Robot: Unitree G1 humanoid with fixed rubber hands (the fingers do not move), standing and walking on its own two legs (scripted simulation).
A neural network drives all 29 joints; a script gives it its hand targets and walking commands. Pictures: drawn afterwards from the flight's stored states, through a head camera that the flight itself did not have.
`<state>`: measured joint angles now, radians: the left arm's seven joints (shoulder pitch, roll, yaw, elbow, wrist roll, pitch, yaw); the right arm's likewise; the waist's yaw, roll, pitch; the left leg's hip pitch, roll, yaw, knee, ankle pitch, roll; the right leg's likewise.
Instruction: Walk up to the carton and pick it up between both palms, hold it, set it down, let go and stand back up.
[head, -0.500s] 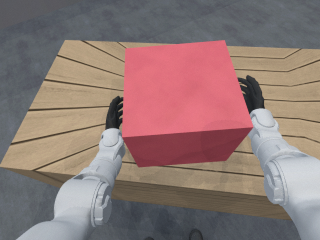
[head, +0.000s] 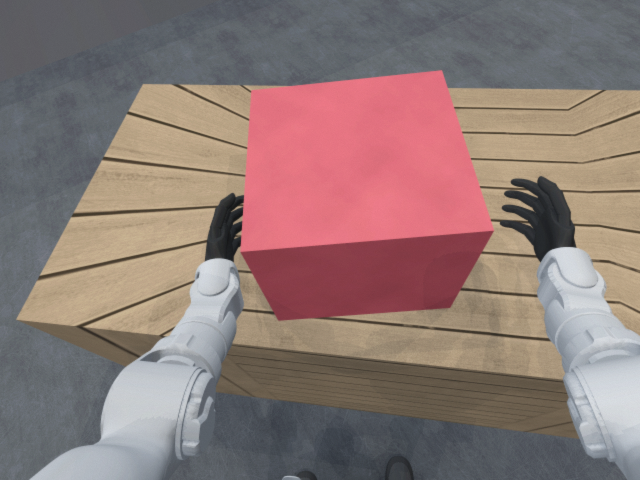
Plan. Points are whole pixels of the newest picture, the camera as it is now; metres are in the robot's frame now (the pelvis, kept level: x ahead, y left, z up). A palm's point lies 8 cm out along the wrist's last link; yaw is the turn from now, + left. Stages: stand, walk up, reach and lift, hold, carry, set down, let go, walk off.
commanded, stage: set down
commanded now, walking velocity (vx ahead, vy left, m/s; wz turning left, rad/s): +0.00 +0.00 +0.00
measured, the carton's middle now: (354, 203) +0.49 +0.02 -0.02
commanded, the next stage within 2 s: none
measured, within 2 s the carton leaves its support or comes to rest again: neither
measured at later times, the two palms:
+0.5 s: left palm (194, 302) +0.31 +0.22 +0.00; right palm (565, 304) +0.34 -0.24 -0.02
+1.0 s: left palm (181, 353) +0.25 +0.22 +0.00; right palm (580, 359) +0.28 -0.25 -0.02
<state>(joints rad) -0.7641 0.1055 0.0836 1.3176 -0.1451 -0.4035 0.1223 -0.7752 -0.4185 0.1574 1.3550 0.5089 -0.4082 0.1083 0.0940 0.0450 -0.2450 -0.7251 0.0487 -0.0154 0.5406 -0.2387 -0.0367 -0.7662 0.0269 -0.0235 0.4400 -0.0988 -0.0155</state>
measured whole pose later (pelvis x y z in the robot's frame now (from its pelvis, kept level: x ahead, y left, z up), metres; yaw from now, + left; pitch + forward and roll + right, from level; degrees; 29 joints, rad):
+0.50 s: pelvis -0.01 +0.00 +0.00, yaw +0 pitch +20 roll -1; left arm -0.38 0.11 0.08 0.85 -0.15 -0.34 0.12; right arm -0.42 -0.45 0.16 1.05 0.49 -0.44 0.14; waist 0.09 0.04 -0.20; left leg -0.66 0.05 -0.02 0.54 -0.23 -0.04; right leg -0.70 0.03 -0.02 0.44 -0.09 -0.02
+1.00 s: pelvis -0.02 +0.00 +0.01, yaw +0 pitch +12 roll -1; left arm -0.13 0.11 0.01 0.63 -0.15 -0.28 0.14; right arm -0.17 -0.46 0.16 0.92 0.45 -0.44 0.19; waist 0.09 0.01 -0.14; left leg -0.50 0.05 -0.02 0.53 -0.24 -0.04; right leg -0.55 0.03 -0.02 0.44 -0.11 -0.02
